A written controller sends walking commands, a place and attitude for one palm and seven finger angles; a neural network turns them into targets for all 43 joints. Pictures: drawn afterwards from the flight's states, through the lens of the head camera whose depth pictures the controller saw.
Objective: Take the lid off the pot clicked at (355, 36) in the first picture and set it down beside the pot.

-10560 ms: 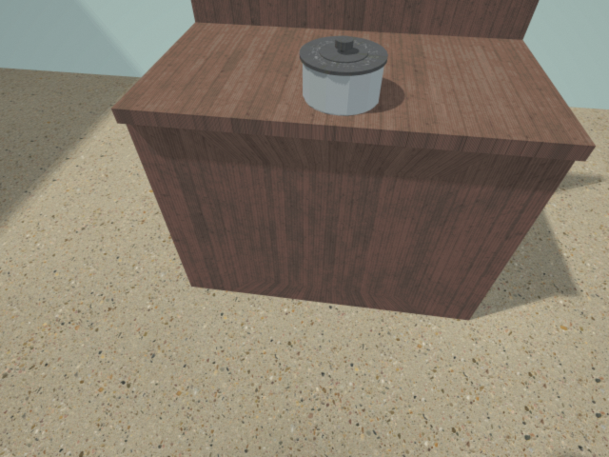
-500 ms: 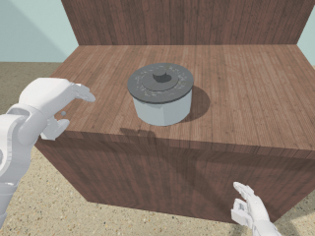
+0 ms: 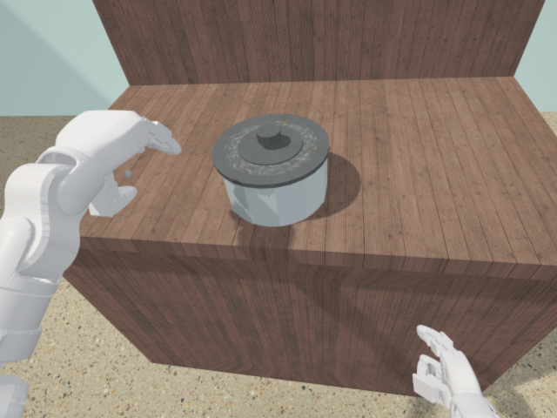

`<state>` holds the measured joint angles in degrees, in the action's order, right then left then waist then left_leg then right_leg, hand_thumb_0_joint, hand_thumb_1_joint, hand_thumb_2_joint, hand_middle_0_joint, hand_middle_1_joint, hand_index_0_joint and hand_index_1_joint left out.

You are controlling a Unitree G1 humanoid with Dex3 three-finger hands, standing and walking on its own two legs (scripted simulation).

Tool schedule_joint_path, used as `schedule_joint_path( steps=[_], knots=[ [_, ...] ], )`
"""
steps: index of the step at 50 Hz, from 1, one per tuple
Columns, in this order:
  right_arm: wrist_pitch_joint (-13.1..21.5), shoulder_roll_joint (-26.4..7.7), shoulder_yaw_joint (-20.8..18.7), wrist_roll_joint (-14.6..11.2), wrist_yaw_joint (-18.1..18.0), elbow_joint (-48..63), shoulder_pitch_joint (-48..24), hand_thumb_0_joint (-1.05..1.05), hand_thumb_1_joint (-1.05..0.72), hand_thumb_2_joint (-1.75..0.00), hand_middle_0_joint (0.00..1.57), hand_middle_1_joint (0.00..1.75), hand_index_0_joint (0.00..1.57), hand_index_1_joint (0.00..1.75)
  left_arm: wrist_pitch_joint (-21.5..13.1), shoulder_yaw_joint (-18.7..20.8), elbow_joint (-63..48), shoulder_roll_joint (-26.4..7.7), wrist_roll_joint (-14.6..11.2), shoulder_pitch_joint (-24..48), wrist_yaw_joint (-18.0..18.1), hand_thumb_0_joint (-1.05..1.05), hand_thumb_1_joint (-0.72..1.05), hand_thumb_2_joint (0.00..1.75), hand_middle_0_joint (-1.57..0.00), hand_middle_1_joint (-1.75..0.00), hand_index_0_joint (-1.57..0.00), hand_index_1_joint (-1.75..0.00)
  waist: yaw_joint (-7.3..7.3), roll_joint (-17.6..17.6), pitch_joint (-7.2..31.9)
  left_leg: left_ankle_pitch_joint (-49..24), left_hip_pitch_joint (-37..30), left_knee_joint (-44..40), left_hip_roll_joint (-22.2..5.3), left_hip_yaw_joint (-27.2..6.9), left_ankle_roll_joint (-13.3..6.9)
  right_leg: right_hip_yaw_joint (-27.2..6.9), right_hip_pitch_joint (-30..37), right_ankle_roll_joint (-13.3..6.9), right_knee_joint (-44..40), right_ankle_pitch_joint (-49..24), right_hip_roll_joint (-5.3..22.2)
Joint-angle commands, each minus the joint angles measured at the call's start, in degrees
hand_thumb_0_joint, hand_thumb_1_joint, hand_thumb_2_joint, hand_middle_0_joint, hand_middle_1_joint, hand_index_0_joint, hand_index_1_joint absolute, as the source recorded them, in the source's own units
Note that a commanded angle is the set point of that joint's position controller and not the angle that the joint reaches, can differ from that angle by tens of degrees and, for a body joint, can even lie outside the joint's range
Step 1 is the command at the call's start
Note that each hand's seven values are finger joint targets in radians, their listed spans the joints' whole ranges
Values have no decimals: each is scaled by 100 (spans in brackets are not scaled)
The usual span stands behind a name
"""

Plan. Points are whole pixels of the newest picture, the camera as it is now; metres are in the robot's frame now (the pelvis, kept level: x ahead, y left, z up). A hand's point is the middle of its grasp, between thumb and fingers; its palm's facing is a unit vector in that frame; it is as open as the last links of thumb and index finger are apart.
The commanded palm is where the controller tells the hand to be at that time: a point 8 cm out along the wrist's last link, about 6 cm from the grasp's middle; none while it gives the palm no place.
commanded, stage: move the open hand above the knob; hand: left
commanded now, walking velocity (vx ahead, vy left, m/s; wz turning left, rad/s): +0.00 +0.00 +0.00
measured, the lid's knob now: (268, 134) +0.51 +0.08 +0.16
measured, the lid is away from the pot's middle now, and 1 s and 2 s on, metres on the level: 0.00 0.00 0.00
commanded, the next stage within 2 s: none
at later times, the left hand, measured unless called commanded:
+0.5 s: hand (181, 147) +0.39 +0.17 +0.22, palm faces -0.05 -0.04 -1.00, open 9.9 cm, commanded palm +0.36 +0.17 +0.29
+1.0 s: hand (231, 121) +0.45 +0.11 +0.22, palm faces -0.08 -0.04 -1.00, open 9.9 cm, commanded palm +0.43 +0.12 +0.29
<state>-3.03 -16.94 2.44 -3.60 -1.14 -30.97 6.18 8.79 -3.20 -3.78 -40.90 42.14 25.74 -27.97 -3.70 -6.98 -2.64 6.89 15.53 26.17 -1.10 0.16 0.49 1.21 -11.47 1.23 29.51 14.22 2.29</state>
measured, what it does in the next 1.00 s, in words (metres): stands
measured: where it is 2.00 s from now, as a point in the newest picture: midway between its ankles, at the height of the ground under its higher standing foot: outside the picture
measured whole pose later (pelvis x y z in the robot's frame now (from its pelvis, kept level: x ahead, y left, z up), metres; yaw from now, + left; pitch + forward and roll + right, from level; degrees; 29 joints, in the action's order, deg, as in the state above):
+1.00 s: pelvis +0.03 +0.00 +0.00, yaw -1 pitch -1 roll +1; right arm -6.6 -16.0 2.5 -4.1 1.0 -33.2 6.4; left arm 17.9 -17.5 13.9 -28.5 46.2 47.8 -25.4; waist -0.6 -5.6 -0.8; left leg 9.1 15.4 25.3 -0.8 1.4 0.7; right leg 0.1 -12.4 0.9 29.9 16.8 2.7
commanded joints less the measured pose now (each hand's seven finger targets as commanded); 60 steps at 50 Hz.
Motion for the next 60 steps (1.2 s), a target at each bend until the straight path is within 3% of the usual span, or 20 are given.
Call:
schedule_joint_path(
  steps=[1, 3, 7, 10, 13, 15, 18, 21, 23, 26, 29, 32, 33, 36, 38, 41, 48, 52, 56, 60],
  knots=[
    [270, -491, -222, -31, -2, 994, -1089, 0, -90, -90, 20, 30, 20, 30, 114, 901, -600, -1376, 120, 2405, 214, 0, -38, 168, -88, -8, -88, -8, 6, 492, 1429, 206, -899, -344, 344, 165, -232, 130, -192, -206, -693, -181, -316],
    [215, -482, -221, -20, 27, 1015, -1021, 0, -90, -90, 20, 30, 20, 30, 125, 673, -626, -1124, 108, 2483, 183, 0, -38, 168, -88, -8, -88, -8, 47, 547, 1594, 159, -979, -344, 360, 180, -259, 164, -148, -215, -702, -256, -351],
    [230, -486, -231, -38, 84, 1056, -1120, 0, -90, -90, 20, 30, 20, 30, 210, 872, -878, -1284, 141, 2556, 258, 0, -38, 168, -88, -8, -88, -8, 27, 415, 1866, -111, -1188, -223, 338, 146, -266, 100, -61, -277, -561, -514, -354],
    [108, -484, -234, -14, 86, 987, -1063, 0, -90, -90, 20, 30, 20, 30, 324, 595, -568, -1059, 219, 2797, 236, 0, -38, 168, -88, -8, -88, -8, 20, 603, 1628, -56, -988, -322, 347, 220, -261, 144, -83, -241, -645, -515, -340],
    [100, -448, -226, 1, 139, 1041, -1027, 0, -90, -90, 20, 30, 20, 30, 361, 681, -774, -1087, 220, 2727, 259, 0, -38, 168, -88, -8, -88, -8, -20, 609, 2057, -403, -1127, -243, 366, 221, -279, 126, 138, -272, -547, -867, -342],
    [14, -478, -218, -6, 153, 1010, -1075, 0, -90, -90, 20, 30, 20, 30, 449, 662, -617, -1091, 256, 2839, 250, 0, -38, 168, -88, -8, -88, -8, -7, 746, 1736, -327, -970, -271, 335, 239, -263, 136, 30, -250, -577, -854, -321],
    [9, -430, -222, -28, 195, 1055, -1031, 0, -90, -90, 20, 30, 20, 30, 470, 397, -781, -778, 224, 2910, 256, 0, -38, 168, -88, -8, -88, -8, 35, 643, 2005, -447, -1149, -214, 357, 250, -286, 129, 73, -266, -533, -948, -339],
    [-43, -439, -206, -65, 192, 1007, -1124, 0, -90, -90, 20, 30, 20, 30, 587, 319, -542, -761, 284, 3137, 269, 0, -38, 168, -88, -8, -88, -8, 64, 712, 1719, -256, -1020, -266, 333, 256, -251, 133, -65, -253, -541, -765, -315],
    [-39, -411, -200, -51, 197, 1047, -1087, 0, -90, -90, 20, 30, 20, 30, 552, 165, -766, -613, 270, 3333, 275, 0, -38, 168, -88, -8, -88, -8, 89, 578, 2038, -428, -1179, -216, 359, 254, -280, 136, 42, -277, -495, -917, -345],
    [-41, -420, -208, -61, 190, 954, -1102, 0, -90, -90, 20, 30, 20, 30, 667, 251, -449, -728, 342, 3458, 329, 0, -38, 168, -88, -8, -88, -8, 70, 654, 1907, -396, -1124, -246, 338, 228, -258, 123, -8, -287, -479, -893, -324],
    [-62, -397, -197, -93, 204, 911, -1085, 0, -90, -90, 20, 30, 20, 30, 673, -76, -299, -403, 355, 3824, 357, 0, -38, 168, -88, -8, -88, -8, 159, 735, 1881, -313, -1150, -235, 326, 221, -250, 156, -102, -284, -476, -809, -327],
    [-20, -432, -221, -72, 229, 927, -1082, 0, -90, -90, 20, 30, 20, 30, 673, 119, -357, -550, 343, 3762, 421, 0, -38, 168, -88, -8, -88, -8, 134, 529, 2145, -453, -1266, -122, 330, 190, -281, 118, -45, -338, -410, -950, -317],
    [-63, -376, -187, -49, 226, 903, -1053, 0, -90, -90, 20, 30, 20, 30, 705, -148, -236, -304, 395, 3919, 391, 0, -38, 168, -88, -8, -88, -8, 138, 693, 2205, -530, -1211, -188, 365, 226, -277, 134, 72, -321, -431, -1054, -343],
    [-85, -390, -205, -80, 212, 805, -1061, 0, -90, -90, 20, 30, 20, 30, 792, -253, 174, -221, 461, 4254, 436, 0, -38, 168, -88, -8, -88, -8, 187, 799, 1916, -282, -1124, -237, 327, 241, -263, 154, -132, -305, -473, -816, -317],
    [-89, -368, -196, -58, 227, 864, -1027, 0, -90, -90, 20, 30, 20, 30, 753, -324, 20, -110, 439, 4253, 445, 0, -38, 168, -88, -8, -88, -8, 176, 741, 2216, -471, -1205, -195, 358, 253, -291, 137, 36, -323, -441, -1025, -332],
    [-121, -403, -178, -80, 186, 732, -983, 0, -90, -90, 20, 30, 20, 30, 871, -394, 716, -113, 536, 4588, 489, 0, -38, 168, -88, -8, -88, -8, 240, 892, 1853, -210, -1022, -248, 336, 282, -274, 134, -156, -293, -504, -827, -296],
    [-61, -374, -211, -63, 194, 740, -861, 0, -90, -90, 20, 30, 20, 30, 874, -605, 826, 167, 544, 5079, 515, 0, -38, 168, -88, -8, -88, -8, 281, 796, 2357, -547, -1249, -187, 371, 276, -329, 114, 80, -313, -447, -1250, -314],
    [-34, -446, -264, -69, 206, 693, -772, 0, -90, -90, 20, 30, 20, 30, 928, -346, 1110, -21, 542, 5080, 530, 0, -38, 168, -88, -8, -88, -8, 288, 983, 2331, -697, -1197, -123, 359, 272, -351, 81, 159, -304, -435, -1572, -261],
    [-97, -421, -215, -90, 166, 591, -710, 0, -90, -90, 20, 30, 20, 30, 1061, -764, 1776, 383, 641, 5462, 502, 0, -38, 168, -88, -8, -88, -8, 384, 1110, 1962, -490, -1030, -228, 378, 319, -340, 130, -50, -277, -503, -1402, -287],
    [-7, -391, -256, -66, 170, 601, -645, 0, -90, -90, 20, 30, 20, 30, 1056, -847, 1606, 459, 670, 6032, 523, 0, -38, 168, -88, -8, -88, -8, 413, 877, 2445, -747, -1287, -167, 414, 279, -380, 98, 139, -298, -438, -1709, -302]
  ],
)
